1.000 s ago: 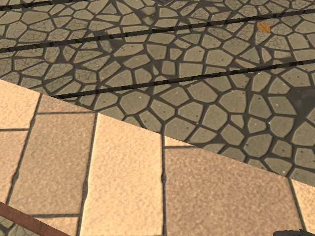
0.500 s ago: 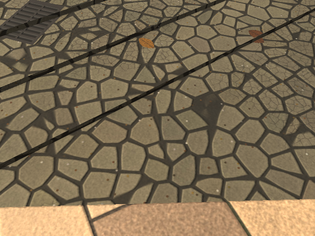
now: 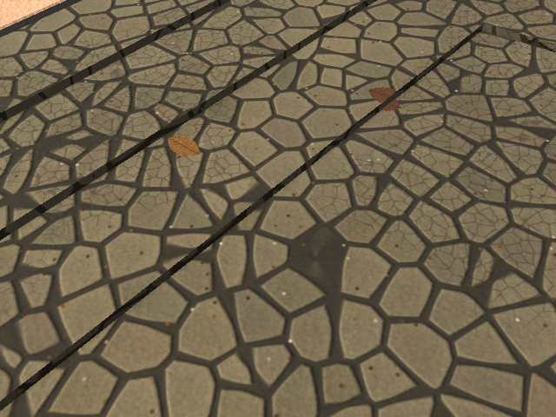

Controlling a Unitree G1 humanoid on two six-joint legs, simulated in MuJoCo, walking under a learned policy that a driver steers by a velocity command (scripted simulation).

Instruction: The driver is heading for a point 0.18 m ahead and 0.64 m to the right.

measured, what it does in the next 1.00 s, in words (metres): goes down, turning right: left foot, then right foot 0.15 m lower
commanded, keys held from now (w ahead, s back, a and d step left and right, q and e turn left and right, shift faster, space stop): w+e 0.12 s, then w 0.50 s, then w+e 0.14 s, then e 0.24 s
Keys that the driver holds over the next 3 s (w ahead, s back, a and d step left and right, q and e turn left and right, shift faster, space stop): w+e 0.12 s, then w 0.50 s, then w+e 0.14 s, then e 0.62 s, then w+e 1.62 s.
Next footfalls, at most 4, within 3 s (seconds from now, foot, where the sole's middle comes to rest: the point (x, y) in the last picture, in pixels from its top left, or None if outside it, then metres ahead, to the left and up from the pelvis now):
0.16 left None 0.22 0.10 -0.78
0.82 right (394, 400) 0.59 -0.20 -0.93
1.30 left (355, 330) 0.79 -0.10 -0.93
1.74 right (414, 391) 0.61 -0.25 -0.93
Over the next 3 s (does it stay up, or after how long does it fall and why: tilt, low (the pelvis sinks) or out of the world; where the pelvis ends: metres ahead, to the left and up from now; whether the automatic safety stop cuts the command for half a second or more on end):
stays up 0.88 -0.75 -0.15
